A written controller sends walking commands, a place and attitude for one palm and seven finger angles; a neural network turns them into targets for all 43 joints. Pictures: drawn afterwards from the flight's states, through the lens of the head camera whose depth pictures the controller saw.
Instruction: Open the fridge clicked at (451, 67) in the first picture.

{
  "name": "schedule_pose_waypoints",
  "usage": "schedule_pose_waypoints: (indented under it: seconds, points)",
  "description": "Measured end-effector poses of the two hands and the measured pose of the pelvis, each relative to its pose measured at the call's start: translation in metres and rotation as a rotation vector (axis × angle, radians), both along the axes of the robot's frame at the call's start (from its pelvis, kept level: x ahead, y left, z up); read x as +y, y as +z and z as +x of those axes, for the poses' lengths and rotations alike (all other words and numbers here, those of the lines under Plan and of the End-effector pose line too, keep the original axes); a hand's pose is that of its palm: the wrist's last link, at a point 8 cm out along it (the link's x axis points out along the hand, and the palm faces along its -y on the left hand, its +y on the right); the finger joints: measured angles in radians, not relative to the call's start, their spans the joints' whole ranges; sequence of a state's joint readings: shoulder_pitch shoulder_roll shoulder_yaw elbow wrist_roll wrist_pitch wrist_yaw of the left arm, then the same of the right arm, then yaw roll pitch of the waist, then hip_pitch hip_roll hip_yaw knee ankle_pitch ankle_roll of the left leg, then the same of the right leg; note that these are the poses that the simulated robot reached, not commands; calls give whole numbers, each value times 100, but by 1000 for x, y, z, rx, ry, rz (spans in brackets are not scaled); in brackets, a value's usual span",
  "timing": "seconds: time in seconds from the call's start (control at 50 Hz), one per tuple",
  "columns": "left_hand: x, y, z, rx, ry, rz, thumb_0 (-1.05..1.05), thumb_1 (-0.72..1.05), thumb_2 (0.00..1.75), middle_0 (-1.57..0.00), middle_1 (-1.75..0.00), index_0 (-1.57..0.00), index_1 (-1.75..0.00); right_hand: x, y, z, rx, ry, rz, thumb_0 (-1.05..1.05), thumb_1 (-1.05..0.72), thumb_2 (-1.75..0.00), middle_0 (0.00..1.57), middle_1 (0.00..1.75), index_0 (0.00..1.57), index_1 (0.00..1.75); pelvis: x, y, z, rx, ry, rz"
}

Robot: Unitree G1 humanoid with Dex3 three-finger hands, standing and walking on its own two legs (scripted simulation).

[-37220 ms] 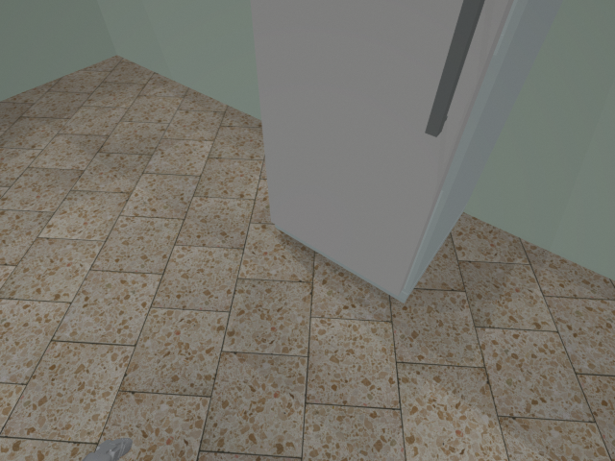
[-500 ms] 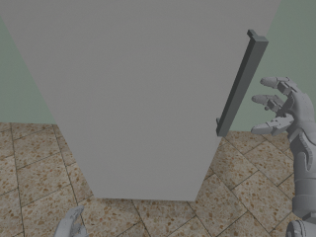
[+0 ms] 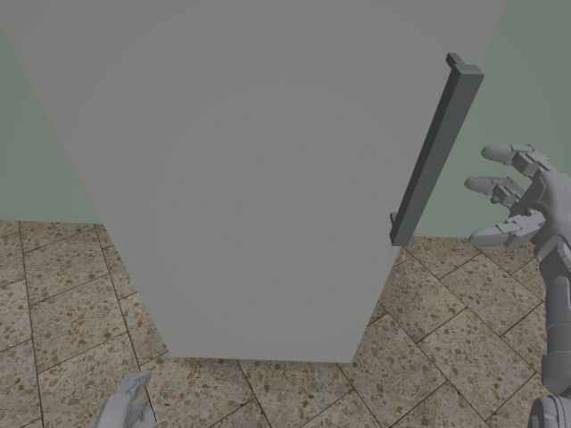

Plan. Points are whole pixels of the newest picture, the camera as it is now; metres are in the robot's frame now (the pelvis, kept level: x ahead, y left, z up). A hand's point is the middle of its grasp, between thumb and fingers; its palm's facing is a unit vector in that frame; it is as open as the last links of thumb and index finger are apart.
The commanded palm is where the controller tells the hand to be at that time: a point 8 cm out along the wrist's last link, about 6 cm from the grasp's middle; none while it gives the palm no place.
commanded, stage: move the hooked fingers beside the handle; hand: right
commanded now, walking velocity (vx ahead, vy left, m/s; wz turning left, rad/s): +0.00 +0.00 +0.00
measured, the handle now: (421, 163) +0.46 -0.16 +0.17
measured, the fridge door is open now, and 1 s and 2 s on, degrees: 0 0 0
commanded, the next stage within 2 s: feel for the door with the fingertips in 0.72 s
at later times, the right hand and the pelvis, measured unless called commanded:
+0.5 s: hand (483, 194) +0.39 -0.22 +0.18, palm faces -0.01 +1.00 -0.01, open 14.0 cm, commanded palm +0.36 -0.28 +0.18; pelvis -0.01 +0.00 +0.00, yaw +0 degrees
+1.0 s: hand (476, 196) +0.38 -0.21 +0.18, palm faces -0.01 +1.00 -0.01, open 14.0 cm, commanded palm +0.36 -0.26 +0.18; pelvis +0.00 +0.00 +0.00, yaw +0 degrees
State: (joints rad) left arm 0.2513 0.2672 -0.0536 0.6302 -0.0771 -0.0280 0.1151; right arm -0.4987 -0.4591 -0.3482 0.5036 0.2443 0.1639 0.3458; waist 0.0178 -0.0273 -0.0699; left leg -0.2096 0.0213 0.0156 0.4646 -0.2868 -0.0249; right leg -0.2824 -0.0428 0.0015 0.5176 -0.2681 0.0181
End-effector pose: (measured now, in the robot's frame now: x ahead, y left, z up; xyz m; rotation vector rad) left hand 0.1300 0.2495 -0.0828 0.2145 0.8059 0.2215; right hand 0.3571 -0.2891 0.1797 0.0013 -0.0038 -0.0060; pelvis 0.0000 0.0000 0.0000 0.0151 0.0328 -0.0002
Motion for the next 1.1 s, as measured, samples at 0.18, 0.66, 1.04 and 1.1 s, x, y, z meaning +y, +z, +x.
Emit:
schedule_pose_waypoints:
  seconds: [0.18, 0.66, 1.04, 1.1]
  points:
    - [0, 2, -1, -14, -6, 8, 2, 91, 90, -20, -29, -20, -30, 3, 3, -8, -47, 2, -7, -2, 50, -30, 30, 120, 30, 120, -1, 0, -2, -9, -3, 1]
    - [2, -2, -13, 15, 21, -2, 2, 91, 90, -20, -30, -20, -30, 4, 3, 9, -15, -19, -13, -1, 50, -30, 30, 120, 30, 120, 1, 0, -2, 2, 7, -1]
    - [-6, 5, 17, -52, -28, -13, 2, 91, 90, -20, -29, -20, -30, 31, 4, 0, -26, 27, -11, -1, 50, -30, 30, 120, 30, 120, 2, 0, -2, -10, -6, -1]
    - [-8, 5, 20, -54, -36, -19, 2, 91, 90, -20, -29, -20, -30, 38, 2, 1, -11, 33, -8, -1, 50, -30, 30, 120, 30, 120, 2, 0, -2, -12, -8, -2]
